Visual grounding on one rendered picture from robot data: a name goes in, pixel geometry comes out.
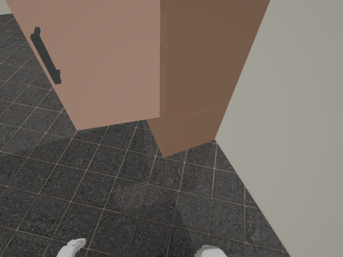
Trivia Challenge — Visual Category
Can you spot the robot left hand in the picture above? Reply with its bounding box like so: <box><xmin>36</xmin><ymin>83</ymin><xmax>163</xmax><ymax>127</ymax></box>
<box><xmin>57</xmin><ymin>238</ymin><xmax>86</xmax><ymax>257</ymax></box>

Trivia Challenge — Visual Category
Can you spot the right robot thigh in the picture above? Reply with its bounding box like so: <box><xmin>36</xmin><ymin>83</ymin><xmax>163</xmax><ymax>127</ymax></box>
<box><xmin>195</xmin><ymin>246</ymin><xmax>227</xmax><ymax>257</ymax></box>

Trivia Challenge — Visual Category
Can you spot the cupboard door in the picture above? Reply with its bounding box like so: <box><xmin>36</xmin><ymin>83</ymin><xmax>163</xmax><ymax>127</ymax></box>
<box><xmin>5</xmin><ymin>0</ymin><xmax>160</xmax><ymax>131</ymax></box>

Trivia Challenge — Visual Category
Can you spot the handle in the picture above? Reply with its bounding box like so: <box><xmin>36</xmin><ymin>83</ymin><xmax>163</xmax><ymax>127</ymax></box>
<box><xmin>30</xmin><ymin>27</ymin><xmax>61</xmax><ymax>84</ymax></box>

